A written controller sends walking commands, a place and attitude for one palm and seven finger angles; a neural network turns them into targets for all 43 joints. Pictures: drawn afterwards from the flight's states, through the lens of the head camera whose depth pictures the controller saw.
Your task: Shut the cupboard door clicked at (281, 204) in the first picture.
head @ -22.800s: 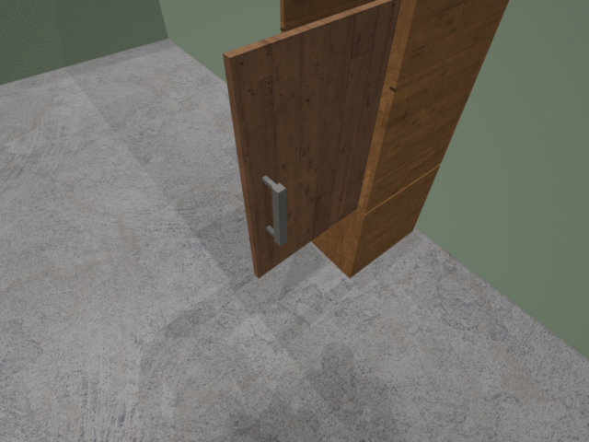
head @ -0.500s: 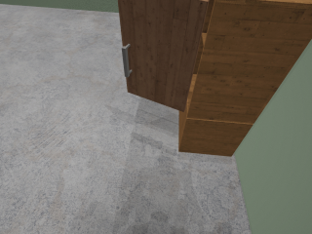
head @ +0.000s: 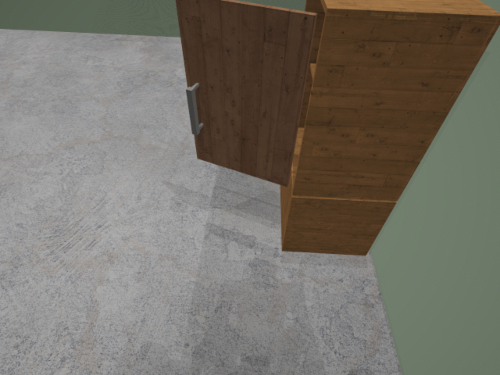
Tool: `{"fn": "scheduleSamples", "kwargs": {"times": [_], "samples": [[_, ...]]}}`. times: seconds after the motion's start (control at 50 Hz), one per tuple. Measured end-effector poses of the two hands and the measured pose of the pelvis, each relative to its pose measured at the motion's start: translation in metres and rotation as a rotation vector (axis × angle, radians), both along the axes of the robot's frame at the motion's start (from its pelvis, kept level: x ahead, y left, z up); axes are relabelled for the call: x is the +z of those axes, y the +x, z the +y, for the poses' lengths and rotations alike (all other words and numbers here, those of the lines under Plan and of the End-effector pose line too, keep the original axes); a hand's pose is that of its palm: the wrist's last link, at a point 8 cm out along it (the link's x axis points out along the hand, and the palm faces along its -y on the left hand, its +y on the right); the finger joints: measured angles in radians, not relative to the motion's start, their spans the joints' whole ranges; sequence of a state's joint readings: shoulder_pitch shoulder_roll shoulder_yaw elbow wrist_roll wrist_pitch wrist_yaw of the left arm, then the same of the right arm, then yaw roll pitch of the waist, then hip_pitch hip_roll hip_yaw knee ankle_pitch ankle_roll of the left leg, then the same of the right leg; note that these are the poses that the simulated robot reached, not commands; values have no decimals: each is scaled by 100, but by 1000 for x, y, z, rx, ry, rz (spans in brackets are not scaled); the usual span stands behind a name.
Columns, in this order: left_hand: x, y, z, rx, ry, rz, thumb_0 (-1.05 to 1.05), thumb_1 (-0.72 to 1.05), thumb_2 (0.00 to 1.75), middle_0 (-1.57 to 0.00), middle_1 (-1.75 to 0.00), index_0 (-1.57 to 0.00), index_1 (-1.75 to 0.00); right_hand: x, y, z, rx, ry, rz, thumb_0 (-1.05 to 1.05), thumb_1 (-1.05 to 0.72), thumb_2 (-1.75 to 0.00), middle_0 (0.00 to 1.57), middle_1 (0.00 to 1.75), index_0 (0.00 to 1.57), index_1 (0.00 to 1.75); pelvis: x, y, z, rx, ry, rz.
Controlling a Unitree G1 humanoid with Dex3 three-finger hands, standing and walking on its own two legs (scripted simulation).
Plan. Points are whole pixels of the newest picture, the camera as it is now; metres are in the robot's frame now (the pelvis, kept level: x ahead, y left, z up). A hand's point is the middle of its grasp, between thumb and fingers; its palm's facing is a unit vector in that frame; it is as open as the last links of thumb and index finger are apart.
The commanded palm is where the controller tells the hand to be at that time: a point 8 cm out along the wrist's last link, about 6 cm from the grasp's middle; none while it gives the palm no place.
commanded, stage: let the arm hang, fingers relaxed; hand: left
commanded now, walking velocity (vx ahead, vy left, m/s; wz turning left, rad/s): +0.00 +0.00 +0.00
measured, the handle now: (196, 109) +0.93 +0.23 -0.09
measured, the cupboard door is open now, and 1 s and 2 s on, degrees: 70 70 70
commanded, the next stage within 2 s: look to check the result in 0.06 s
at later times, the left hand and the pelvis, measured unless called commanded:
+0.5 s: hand out of the picture +0.01 +0.17 -0.17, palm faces +0.03 -0.98 -0.22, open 7.4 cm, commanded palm none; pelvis +0.02 -0.01 +0.00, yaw +0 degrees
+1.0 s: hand out of the picture +0.04 +0.17 -0.19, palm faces +0.15 -0.97 -0.20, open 7.4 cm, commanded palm none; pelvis +0.03 -0.01 -0.01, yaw +7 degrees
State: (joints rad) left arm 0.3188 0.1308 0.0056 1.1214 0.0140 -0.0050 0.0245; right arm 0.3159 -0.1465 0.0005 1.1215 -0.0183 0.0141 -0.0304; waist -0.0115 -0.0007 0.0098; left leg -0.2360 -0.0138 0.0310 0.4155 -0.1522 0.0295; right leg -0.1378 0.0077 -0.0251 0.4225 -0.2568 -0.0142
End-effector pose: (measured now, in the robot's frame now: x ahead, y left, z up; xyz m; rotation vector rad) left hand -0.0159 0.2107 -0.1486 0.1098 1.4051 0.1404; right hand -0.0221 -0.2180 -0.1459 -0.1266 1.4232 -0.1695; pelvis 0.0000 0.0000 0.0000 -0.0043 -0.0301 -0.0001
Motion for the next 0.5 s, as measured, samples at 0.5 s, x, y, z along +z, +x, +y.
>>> {"fn": "scheduleSamples", "kwargs": {"times": [0.5], "samples": [[8, 19, 11, -4, 58, 9, 1, 90, 90, -20, -30, -20, -30, 2, 39, -25, 32, -25, -30, 0, -91, -90, 20, 29, 20, 30, 2, 16, -11, -1, 2, -2]]}}
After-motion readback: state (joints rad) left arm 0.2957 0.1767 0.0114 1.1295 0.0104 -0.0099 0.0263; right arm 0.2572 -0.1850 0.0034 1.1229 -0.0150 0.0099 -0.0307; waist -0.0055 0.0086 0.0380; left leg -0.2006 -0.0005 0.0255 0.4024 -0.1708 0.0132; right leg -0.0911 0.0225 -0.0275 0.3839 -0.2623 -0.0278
